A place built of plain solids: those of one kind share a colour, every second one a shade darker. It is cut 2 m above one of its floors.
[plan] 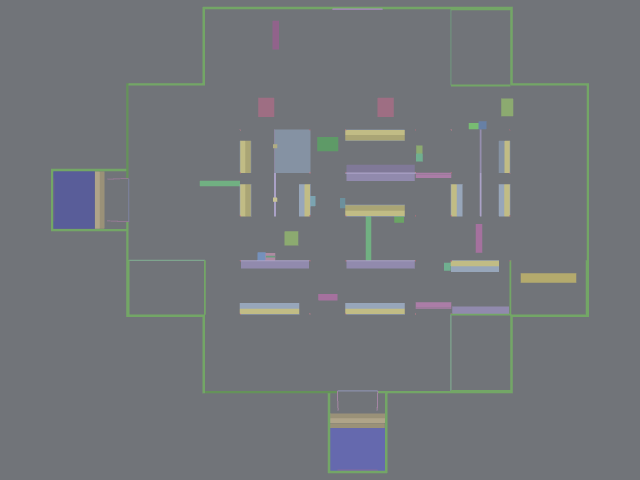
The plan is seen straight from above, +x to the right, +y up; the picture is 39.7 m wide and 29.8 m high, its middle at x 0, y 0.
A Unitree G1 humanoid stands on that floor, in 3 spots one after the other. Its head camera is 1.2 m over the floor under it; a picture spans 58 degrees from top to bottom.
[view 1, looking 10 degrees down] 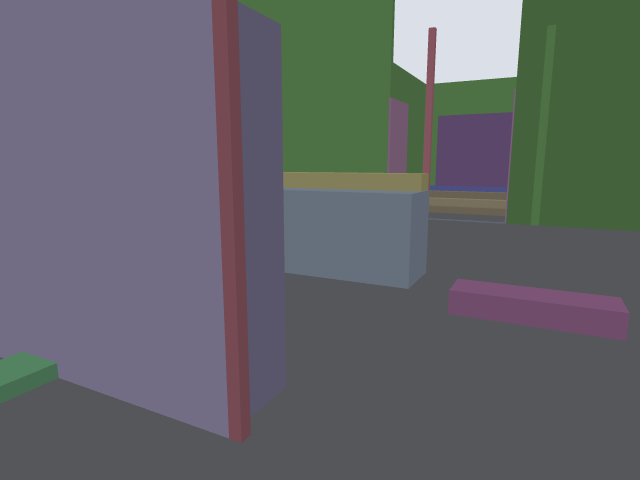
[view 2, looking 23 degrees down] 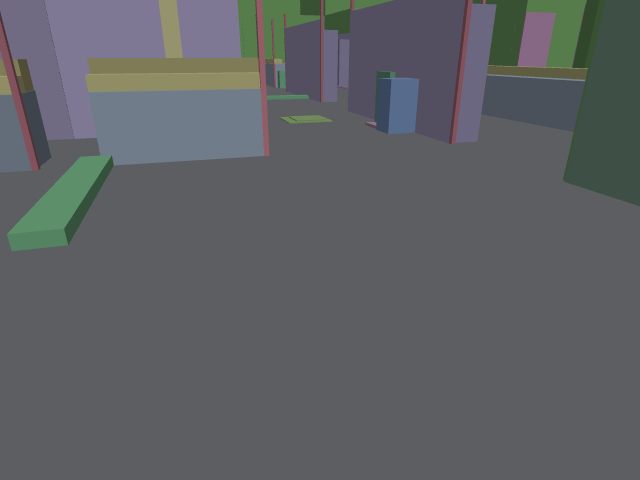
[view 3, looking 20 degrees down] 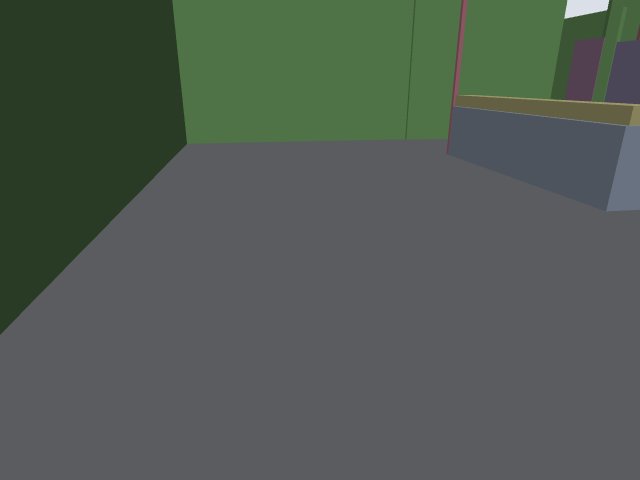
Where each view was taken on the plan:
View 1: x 0.48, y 0.10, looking -63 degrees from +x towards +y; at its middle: counter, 4.57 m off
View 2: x -10.59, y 2.48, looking -17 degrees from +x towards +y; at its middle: ground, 3.07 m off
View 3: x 2.33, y -8.07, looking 171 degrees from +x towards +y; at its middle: ground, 3.51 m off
